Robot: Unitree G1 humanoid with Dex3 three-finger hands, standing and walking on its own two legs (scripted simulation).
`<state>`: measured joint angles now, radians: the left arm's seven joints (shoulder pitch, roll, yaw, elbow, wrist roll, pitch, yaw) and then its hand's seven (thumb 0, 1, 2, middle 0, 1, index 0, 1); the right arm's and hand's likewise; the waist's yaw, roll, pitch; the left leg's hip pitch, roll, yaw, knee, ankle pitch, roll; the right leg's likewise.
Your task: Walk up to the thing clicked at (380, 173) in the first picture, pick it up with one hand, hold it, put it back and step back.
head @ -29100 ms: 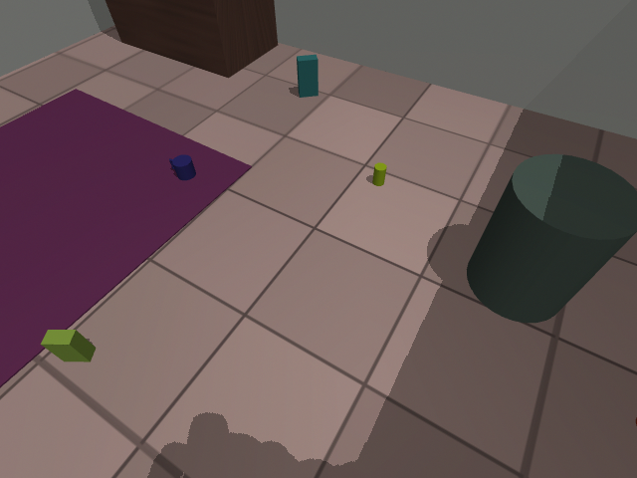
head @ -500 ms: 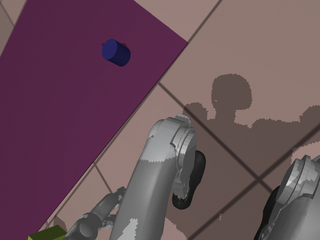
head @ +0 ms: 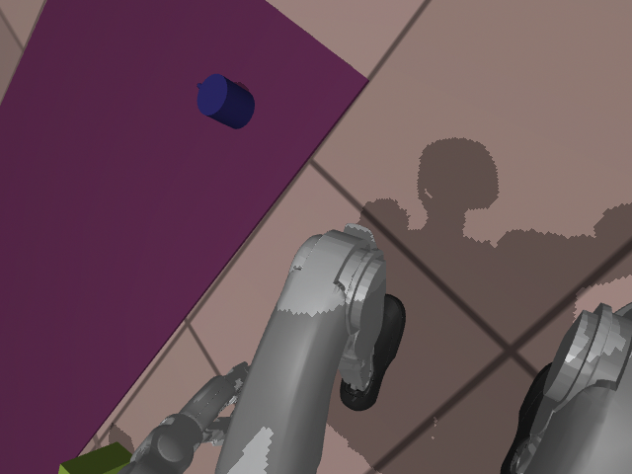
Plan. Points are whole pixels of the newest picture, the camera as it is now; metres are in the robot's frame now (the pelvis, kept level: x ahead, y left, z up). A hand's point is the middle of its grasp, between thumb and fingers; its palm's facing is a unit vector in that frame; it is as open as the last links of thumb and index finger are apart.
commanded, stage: close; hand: right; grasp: from above
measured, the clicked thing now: out of the picture +0.46 -0.43 -0.26
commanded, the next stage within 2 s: settle in 1.62 s
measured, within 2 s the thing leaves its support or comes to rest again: leaves its support in 1.98 s
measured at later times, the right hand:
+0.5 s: hand out of the picture +0.43 -0.43 -0.21, palm faces -0.44 +0.16 -0.88, open 13.1 cm
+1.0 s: hand out of the picture +0.43 -0.43 -0.21, palm faces -0.42 +0.15 -0.89, open 11.1 cm
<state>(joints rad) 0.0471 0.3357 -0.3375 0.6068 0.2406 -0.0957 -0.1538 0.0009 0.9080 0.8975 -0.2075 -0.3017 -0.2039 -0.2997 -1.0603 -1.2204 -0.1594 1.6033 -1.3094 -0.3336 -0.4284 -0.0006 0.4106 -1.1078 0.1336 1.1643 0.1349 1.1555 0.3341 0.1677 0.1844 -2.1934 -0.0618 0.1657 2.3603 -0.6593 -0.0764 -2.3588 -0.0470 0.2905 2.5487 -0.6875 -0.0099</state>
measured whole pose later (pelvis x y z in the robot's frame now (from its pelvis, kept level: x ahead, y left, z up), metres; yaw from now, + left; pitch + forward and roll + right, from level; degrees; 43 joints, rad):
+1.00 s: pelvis +0.00 +0.00 +0.00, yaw +0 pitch +25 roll +16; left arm 0.05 0.34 -0.35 0.60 0.24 -0.07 -0.12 0.00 0.90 0.89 -0.21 -0.30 -0.20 -0.30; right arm -1.07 -1.25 -0.15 1.60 -1.31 -0.34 -0.40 0.00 0.10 -0.84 0.30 1.01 0.35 0.96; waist 0.34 0.17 0.19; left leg -2.20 -0.06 0.17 2.36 -0.64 -0.08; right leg -2.37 -0.05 0.29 2.55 -0.67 -0.01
